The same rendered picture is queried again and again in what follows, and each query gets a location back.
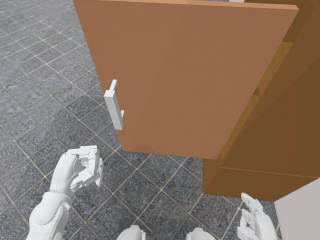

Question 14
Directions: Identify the left robot forearm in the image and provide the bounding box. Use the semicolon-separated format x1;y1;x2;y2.
26;191;73;240

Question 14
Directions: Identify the handle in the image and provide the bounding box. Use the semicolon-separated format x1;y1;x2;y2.
104;79;125;130

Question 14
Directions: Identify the robot right shin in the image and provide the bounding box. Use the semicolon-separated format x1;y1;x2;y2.
193;227;203;231

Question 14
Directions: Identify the robot right hand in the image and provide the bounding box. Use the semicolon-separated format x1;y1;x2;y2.
237;192;279;240

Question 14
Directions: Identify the robot left hand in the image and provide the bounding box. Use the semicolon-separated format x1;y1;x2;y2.
49;145;104;198

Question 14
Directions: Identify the robot left thigh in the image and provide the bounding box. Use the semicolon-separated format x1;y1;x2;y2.
116;228;147;240

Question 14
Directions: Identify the cupboard door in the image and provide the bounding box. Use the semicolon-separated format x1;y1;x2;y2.
72;0;299;160

